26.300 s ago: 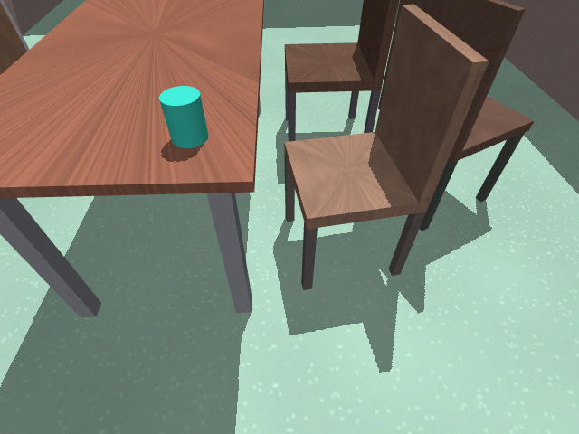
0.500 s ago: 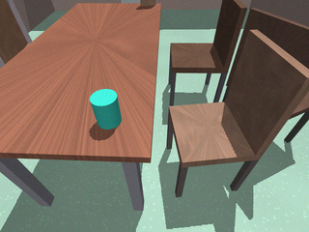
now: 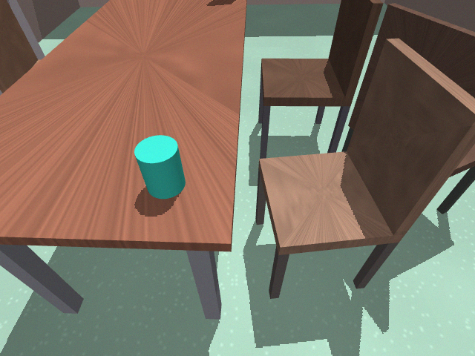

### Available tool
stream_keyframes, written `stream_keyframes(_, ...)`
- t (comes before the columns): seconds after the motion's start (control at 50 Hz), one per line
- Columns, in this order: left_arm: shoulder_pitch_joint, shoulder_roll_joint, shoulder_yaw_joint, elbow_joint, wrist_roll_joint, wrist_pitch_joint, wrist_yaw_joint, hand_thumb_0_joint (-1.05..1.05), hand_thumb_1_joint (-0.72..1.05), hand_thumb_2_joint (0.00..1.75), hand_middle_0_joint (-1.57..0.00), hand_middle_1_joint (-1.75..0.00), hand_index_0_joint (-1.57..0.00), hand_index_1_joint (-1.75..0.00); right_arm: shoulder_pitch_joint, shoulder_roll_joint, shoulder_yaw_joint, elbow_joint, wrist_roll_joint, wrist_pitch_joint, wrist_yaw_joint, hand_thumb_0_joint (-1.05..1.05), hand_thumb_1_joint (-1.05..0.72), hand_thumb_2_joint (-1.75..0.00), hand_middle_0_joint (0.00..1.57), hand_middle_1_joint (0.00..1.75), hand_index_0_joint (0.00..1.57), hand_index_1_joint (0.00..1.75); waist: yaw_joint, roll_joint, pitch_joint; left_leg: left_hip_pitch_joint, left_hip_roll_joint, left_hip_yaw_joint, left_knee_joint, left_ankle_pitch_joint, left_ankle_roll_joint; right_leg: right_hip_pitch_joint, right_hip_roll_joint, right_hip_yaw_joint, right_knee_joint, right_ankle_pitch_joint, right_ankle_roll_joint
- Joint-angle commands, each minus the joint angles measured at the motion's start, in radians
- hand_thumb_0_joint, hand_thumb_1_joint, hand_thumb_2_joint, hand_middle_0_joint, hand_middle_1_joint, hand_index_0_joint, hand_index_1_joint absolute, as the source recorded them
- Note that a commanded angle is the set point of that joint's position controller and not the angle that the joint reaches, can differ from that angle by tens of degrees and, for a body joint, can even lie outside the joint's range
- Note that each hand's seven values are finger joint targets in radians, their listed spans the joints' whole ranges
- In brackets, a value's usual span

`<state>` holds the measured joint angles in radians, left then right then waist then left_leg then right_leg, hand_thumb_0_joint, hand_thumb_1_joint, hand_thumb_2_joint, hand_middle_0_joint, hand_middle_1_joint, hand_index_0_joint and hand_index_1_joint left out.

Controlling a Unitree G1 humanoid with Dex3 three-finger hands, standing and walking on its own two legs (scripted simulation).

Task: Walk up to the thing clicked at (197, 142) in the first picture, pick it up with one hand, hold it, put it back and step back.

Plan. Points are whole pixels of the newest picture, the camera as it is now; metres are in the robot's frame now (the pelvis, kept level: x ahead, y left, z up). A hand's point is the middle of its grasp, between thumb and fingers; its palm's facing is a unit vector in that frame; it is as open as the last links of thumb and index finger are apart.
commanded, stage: home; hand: left
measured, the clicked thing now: (161, 167) +0.50 +0.19 +0.03
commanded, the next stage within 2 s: stand in 0.64 s
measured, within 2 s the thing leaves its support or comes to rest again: neither
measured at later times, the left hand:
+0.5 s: hand out of the picture +0.08 +0.26 -0.16, palm faces -0.04 -0.93 -0.35, open 17.6 cm
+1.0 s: hand out of the picture +0.08 +0.26 -0.16, palm faces -0.03 -0.94 -0.35, open 14.3 cm
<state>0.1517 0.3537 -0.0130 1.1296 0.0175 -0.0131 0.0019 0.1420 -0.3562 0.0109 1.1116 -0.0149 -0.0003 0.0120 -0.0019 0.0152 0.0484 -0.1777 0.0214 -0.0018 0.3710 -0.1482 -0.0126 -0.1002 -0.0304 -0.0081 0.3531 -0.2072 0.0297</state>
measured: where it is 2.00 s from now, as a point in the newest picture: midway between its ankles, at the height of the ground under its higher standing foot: outside the picture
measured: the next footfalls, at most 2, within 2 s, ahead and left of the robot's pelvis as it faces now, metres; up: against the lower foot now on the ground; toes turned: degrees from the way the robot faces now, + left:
none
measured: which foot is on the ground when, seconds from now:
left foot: down 0.00-1.00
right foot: down 0.00-1.00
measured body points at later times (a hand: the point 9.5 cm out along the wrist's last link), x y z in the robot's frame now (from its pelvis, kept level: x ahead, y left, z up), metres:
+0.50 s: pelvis +0.01 +0.00 +0.00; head +0.02 +0.00 +0.45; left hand +0.09 +0.30 -0.13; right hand +0.08 -0.30 -0.13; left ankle +0.04 +0.13 -0.75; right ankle -0.01 -0.14 -0.75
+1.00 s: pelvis +0.01 +0.00 +0.00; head +0.02 +0.00 +0.45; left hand +0.08 +0.31 -0.13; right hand +0.09 -0.30 -0.13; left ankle +0.04 +0.13 -0.75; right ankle -0.01 -0.14 -0.75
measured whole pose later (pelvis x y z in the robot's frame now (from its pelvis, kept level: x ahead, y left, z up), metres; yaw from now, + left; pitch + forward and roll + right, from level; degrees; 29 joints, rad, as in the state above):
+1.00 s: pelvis +0.01 +0.00 +0.00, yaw +0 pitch -3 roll +0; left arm 0.13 0.35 0.00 1.12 0.02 -0.01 0.00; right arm 0.12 -0.35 0.00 1.12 -0.01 0.00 0.01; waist 0.00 0.00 0.05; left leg -0.14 0.01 0.00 0.34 -0.16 -0.01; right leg -0.06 -0.04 -0.01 0.32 -0.21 0.04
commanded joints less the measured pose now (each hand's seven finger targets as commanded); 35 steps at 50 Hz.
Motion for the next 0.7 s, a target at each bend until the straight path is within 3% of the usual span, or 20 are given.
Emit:
stream_keyframes(0.0,-0.029,0.222,0.038,-0.053,-0.003,-0.017,0.012,0.00,-0.61,0.02,-0.04,-0.04,-0.04,-0.04,-0.032,-0.211,-0.040,-0.053,0.003,-0.026,-0.017,0.00,-0.90,-0.90,0.20,0.30,0.20,0.30,0.001,-0.009,-0.048,0.033,0.100,-0.103,-0.077,0.040,0.034,-0.031,-0.093,0.086,-0.072,0.074,-0.043)
stream_keyframes(0.16,-0.045,0.221,0.042,-0.059,-0.005,-0.017,0.012,0.00,-0.60,0.03,-0.04,-0.04,-0.04,-0.04,-0.046,-0.216,-0.043,-0.049,0.002,-0.029,-0.018,0.00,-0.90,-0.90,0.20,0.30,0.20,0.30,0.003,-0.004,-0.071,0.064,0.106,-0.095,-0.066,0.120,0.030,-0.008,-0.099,0.085,-0.073,0.126,-0.041)
stream_keyframes(0.24,-0.051,0.216,0.042,-0.060,-0.003,-0.015,0.012,0.00,-0.61,0.02,-0.04,-0.04,-0.04,-0.04,-0.052,-0.214,-0.045,-0.049,0.002,-0.028,-0.019,0.00,-0.90,-0.90,0.20,0.30,0.20,0.30,0.002,-0.009,-0.067,0.064,0.106,-0.095,-0.070,0.095,0.033,-0.012,-0.099,0.083,-0.080,0.106,-0.041)
stream_keyframes(0.3,-0.054,0.212,0.040,-0.064,-0.004,-0.017,0.012,0.00,-0.60,0.03,-0.04,-0.04,-0.04,-0.04,-0.056,-0.211,-0.046,-0.047,0.003,-0.030,-0.018,0.00,-0.90,-0.90,0.20,0.30,0.20,0.30,0.002,-0.009,-0.087,0.076,0.108,-0.092,-0.059,0.169,0.029,0.004,-0.101,0.077,-0.075,0.161,-0.036)
stream_keyframes(0.44,-0.062,0.215,0.043,-0.062,-0.004,-0.013,0.013,0.00,-0.60,0.03,-0.04,-0.04,-0.04,-0.04,-0.060,-0.214,-0.048,-0.042,0.001,-0.025,-0.020,0.00,-0.90,-0.90,0.20,0.30,0.20,0.30,0.000,-0.011,-0.054,0.062,0.103,-0.095,-0.077,0.083,0.028,-0.013,-0.100,0.077,-0.090,0.085,-0.040)
stream_keyframes(0.68,-0.054,0.214,0.045,-0.067,-0.004,-0.014,0.012,0.00,-0.59,0.03,-0.05,-0.05,-0.04,-0.05,-0.060,-0.212,-0.049,-0.040,0.003,-0.028,-0.020,0.00,-0.90,-0.90,0.20,0.30,0.20,0.30,0.001,-0.013,-0.084,0.085,0.108,-0.089,-0.062,0.163,0.031,0.014,-0.106,0.071,-0.086,0.156,-0.041)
